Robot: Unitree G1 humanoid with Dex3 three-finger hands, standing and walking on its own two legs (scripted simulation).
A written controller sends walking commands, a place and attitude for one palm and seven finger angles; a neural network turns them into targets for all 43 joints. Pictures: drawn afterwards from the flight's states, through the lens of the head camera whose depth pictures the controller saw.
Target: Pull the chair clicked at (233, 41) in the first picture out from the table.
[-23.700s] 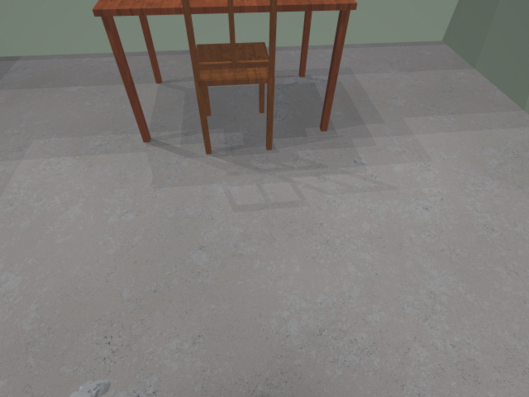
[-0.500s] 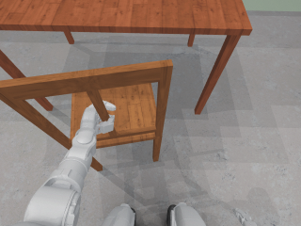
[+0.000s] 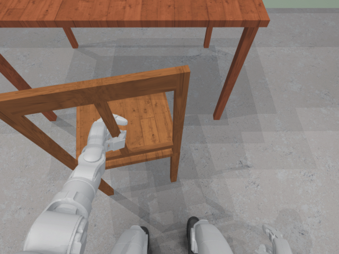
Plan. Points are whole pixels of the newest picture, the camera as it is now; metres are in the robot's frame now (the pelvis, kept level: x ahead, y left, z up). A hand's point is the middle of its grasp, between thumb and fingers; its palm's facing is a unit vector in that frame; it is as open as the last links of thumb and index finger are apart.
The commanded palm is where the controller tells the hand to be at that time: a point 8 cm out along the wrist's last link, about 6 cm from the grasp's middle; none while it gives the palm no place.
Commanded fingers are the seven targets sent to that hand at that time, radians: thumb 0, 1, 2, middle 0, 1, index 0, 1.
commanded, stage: step backward, pulling the chair out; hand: left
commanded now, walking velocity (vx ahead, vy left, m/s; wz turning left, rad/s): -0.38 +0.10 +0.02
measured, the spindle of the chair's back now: (115, 131) +0.42 +0.16 -0.06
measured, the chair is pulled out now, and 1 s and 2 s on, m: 0.31 0.38 0.57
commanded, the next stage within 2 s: stop walking, hand still on the chair in 1.66 s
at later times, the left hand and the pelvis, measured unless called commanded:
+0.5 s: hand (116, 156) +0.34 +0.14 -0.05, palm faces +0.02 -0.97 -0.24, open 5.6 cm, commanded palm +0.34 +0.19 -0.04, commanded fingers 0.00 0.90 0.90 -0.50 -1.45 -0.50 -1.45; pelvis -0.04 +0.00 -0.01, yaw -1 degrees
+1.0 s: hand (118, 164) +0.32 +0.13 -0.05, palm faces +0.07 -0.98 -0.21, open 5.7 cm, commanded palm +0.30 +0.19 -0.05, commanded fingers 0.00 0.90 0.90 -0.50 -1.45 -0.50 -1.45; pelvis -0.08 -0.02 +0.02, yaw +0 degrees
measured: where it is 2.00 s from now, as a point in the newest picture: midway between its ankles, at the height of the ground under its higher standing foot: outside the picture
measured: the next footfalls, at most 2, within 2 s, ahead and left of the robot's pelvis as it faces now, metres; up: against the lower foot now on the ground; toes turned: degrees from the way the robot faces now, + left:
left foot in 0.58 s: -0.01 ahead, +0.13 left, +0.00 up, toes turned -1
right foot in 0.84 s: +0.00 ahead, -0.14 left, +0.00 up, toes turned -4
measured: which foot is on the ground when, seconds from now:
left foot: down 0.00-0.44, up 0.46-0.56, down 0.58-1.00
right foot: down 0.00-0.60, up 0.62-0.82, down 0.84-1.00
